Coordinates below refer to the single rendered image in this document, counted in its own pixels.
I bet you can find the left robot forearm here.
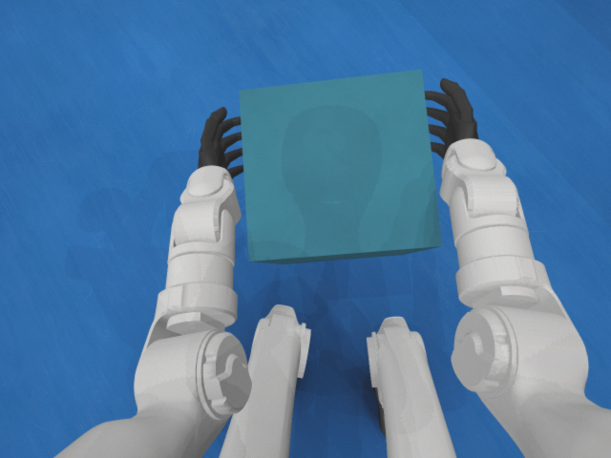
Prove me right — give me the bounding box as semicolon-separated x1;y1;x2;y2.
134;166;242;402

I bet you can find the robot left shin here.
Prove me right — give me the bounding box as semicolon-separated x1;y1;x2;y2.
251;304;299;350

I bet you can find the right robot forearm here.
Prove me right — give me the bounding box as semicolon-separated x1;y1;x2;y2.
440;138;588;377

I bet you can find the right robot hand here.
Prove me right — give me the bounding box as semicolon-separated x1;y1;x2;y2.
425;78;479;159

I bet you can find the right robot upper arm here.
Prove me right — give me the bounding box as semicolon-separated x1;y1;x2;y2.
451;304;611;458

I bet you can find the carton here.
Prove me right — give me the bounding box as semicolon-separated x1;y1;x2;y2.
239;70;442;264

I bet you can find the robot left thigh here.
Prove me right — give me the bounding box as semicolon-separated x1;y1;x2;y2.
219;314;311;458

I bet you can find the left robot upper arm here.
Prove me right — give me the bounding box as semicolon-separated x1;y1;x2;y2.
53;329;252;458

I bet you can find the left robot hand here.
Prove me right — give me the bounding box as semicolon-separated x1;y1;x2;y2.
198;107;243;179

